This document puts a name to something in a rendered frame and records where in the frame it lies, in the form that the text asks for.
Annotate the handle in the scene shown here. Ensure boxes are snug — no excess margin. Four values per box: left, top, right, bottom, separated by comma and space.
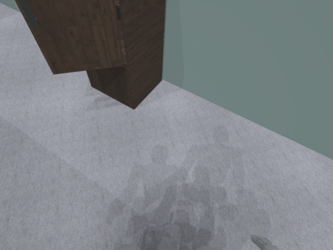
18, 0, 39, 29

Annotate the right robot hand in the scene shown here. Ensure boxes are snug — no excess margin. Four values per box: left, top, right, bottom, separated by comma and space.
251, 234, 279, 250

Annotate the cupboard door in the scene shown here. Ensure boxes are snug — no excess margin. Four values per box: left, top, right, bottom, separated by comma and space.
15, 0, 124, 74

